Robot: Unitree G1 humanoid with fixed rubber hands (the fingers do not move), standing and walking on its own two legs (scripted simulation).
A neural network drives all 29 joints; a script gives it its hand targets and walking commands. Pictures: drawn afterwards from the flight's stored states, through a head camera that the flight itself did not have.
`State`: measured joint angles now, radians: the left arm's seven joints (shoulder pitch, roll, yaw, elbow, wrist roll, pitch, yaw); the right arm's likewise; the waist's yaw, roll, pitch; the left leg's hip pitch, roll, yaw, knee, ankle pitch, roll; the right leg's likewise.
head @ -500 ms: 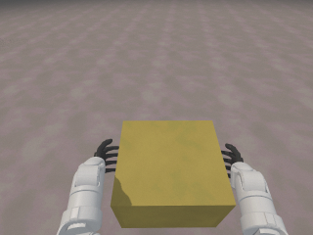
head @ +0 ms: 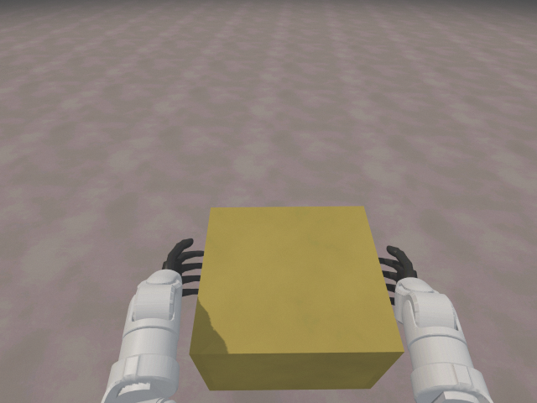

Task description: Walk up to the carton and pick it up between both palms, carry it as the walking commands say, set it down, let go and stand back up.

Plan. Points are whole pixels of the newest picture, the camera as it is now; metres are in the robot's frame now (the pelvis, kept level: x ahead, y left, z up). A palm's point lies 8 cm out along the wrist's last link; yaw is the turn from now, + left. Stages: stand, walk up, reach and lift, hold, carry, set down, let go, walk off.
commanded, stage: reach and lift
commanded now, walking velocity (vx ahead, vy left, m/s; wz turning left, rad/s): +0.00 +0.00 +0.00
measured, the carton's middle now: (288, 296) +0.33 -0.01 -0.04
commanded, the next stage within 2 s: hold in 0.38 s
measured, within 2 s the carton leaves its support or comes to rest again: neither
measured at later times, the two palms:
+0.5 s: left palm (172, 295) +0.28 +0.17 +0.04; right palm (410, 301) +0.28 -0.20 +0.03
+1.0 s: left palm (170, 296) +0.28 +0.17 +0.04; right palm (409, 299) +0.28 -0.20 +0.04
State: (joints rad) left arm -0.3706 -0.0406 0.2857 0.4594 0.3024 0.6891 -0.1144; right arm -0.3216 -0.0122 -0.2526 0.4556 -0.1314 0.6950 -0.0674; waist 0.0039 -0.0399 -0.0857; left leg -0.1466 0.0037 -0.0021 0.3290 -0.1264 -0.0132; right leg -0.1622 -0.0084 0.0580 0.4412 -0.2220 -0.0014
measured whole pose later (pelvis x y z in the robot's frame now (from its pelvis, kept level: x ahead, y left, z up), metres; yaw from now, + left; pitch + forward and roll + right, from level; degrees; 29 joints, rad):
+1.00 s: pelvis -0.01 +0.00 +0.00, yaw +0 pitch -4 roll +1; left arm -0.31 -0.04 0.23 0.43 0.28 0.70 -0.08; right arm -0.30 -0.01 -0.25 0.45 -0.13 0.70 -0.07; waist 0.01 -0.04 -0.09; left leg -0.14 0.00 -0.01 0.32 -0.11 -0.02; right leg -0.16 -0.01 0.06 0.44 -0.21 0.00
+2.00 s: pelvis -0.07 +0.04 -0.02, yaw +13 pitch +3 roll -2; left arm -0.58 -0.03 0.25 0.01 0.11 1.21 0.21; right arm -0.53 0.01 -0.28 0.03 -0.13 1.16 -0.13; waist 0.00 0.03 -0.08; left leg -0.57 -0.08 -0.04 0.70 -0.27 0.07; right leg -0.32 0.02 -0.07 0.58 -0.31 0.01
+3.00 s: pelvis -0.14 +0.11 -0.02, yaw +46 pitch +4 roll -1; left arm -0.53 -0.06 0.27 -0.02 0.13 1.13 0.15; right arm -0.48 0.04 -0.28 -0.07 -0.13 1.18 -0.15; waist -0.01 0.02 -0.03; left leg -0.45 0.00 0.03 0.67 -0.29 0.04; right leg -0.42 -0.14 -0.17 0.83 -0.48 0.05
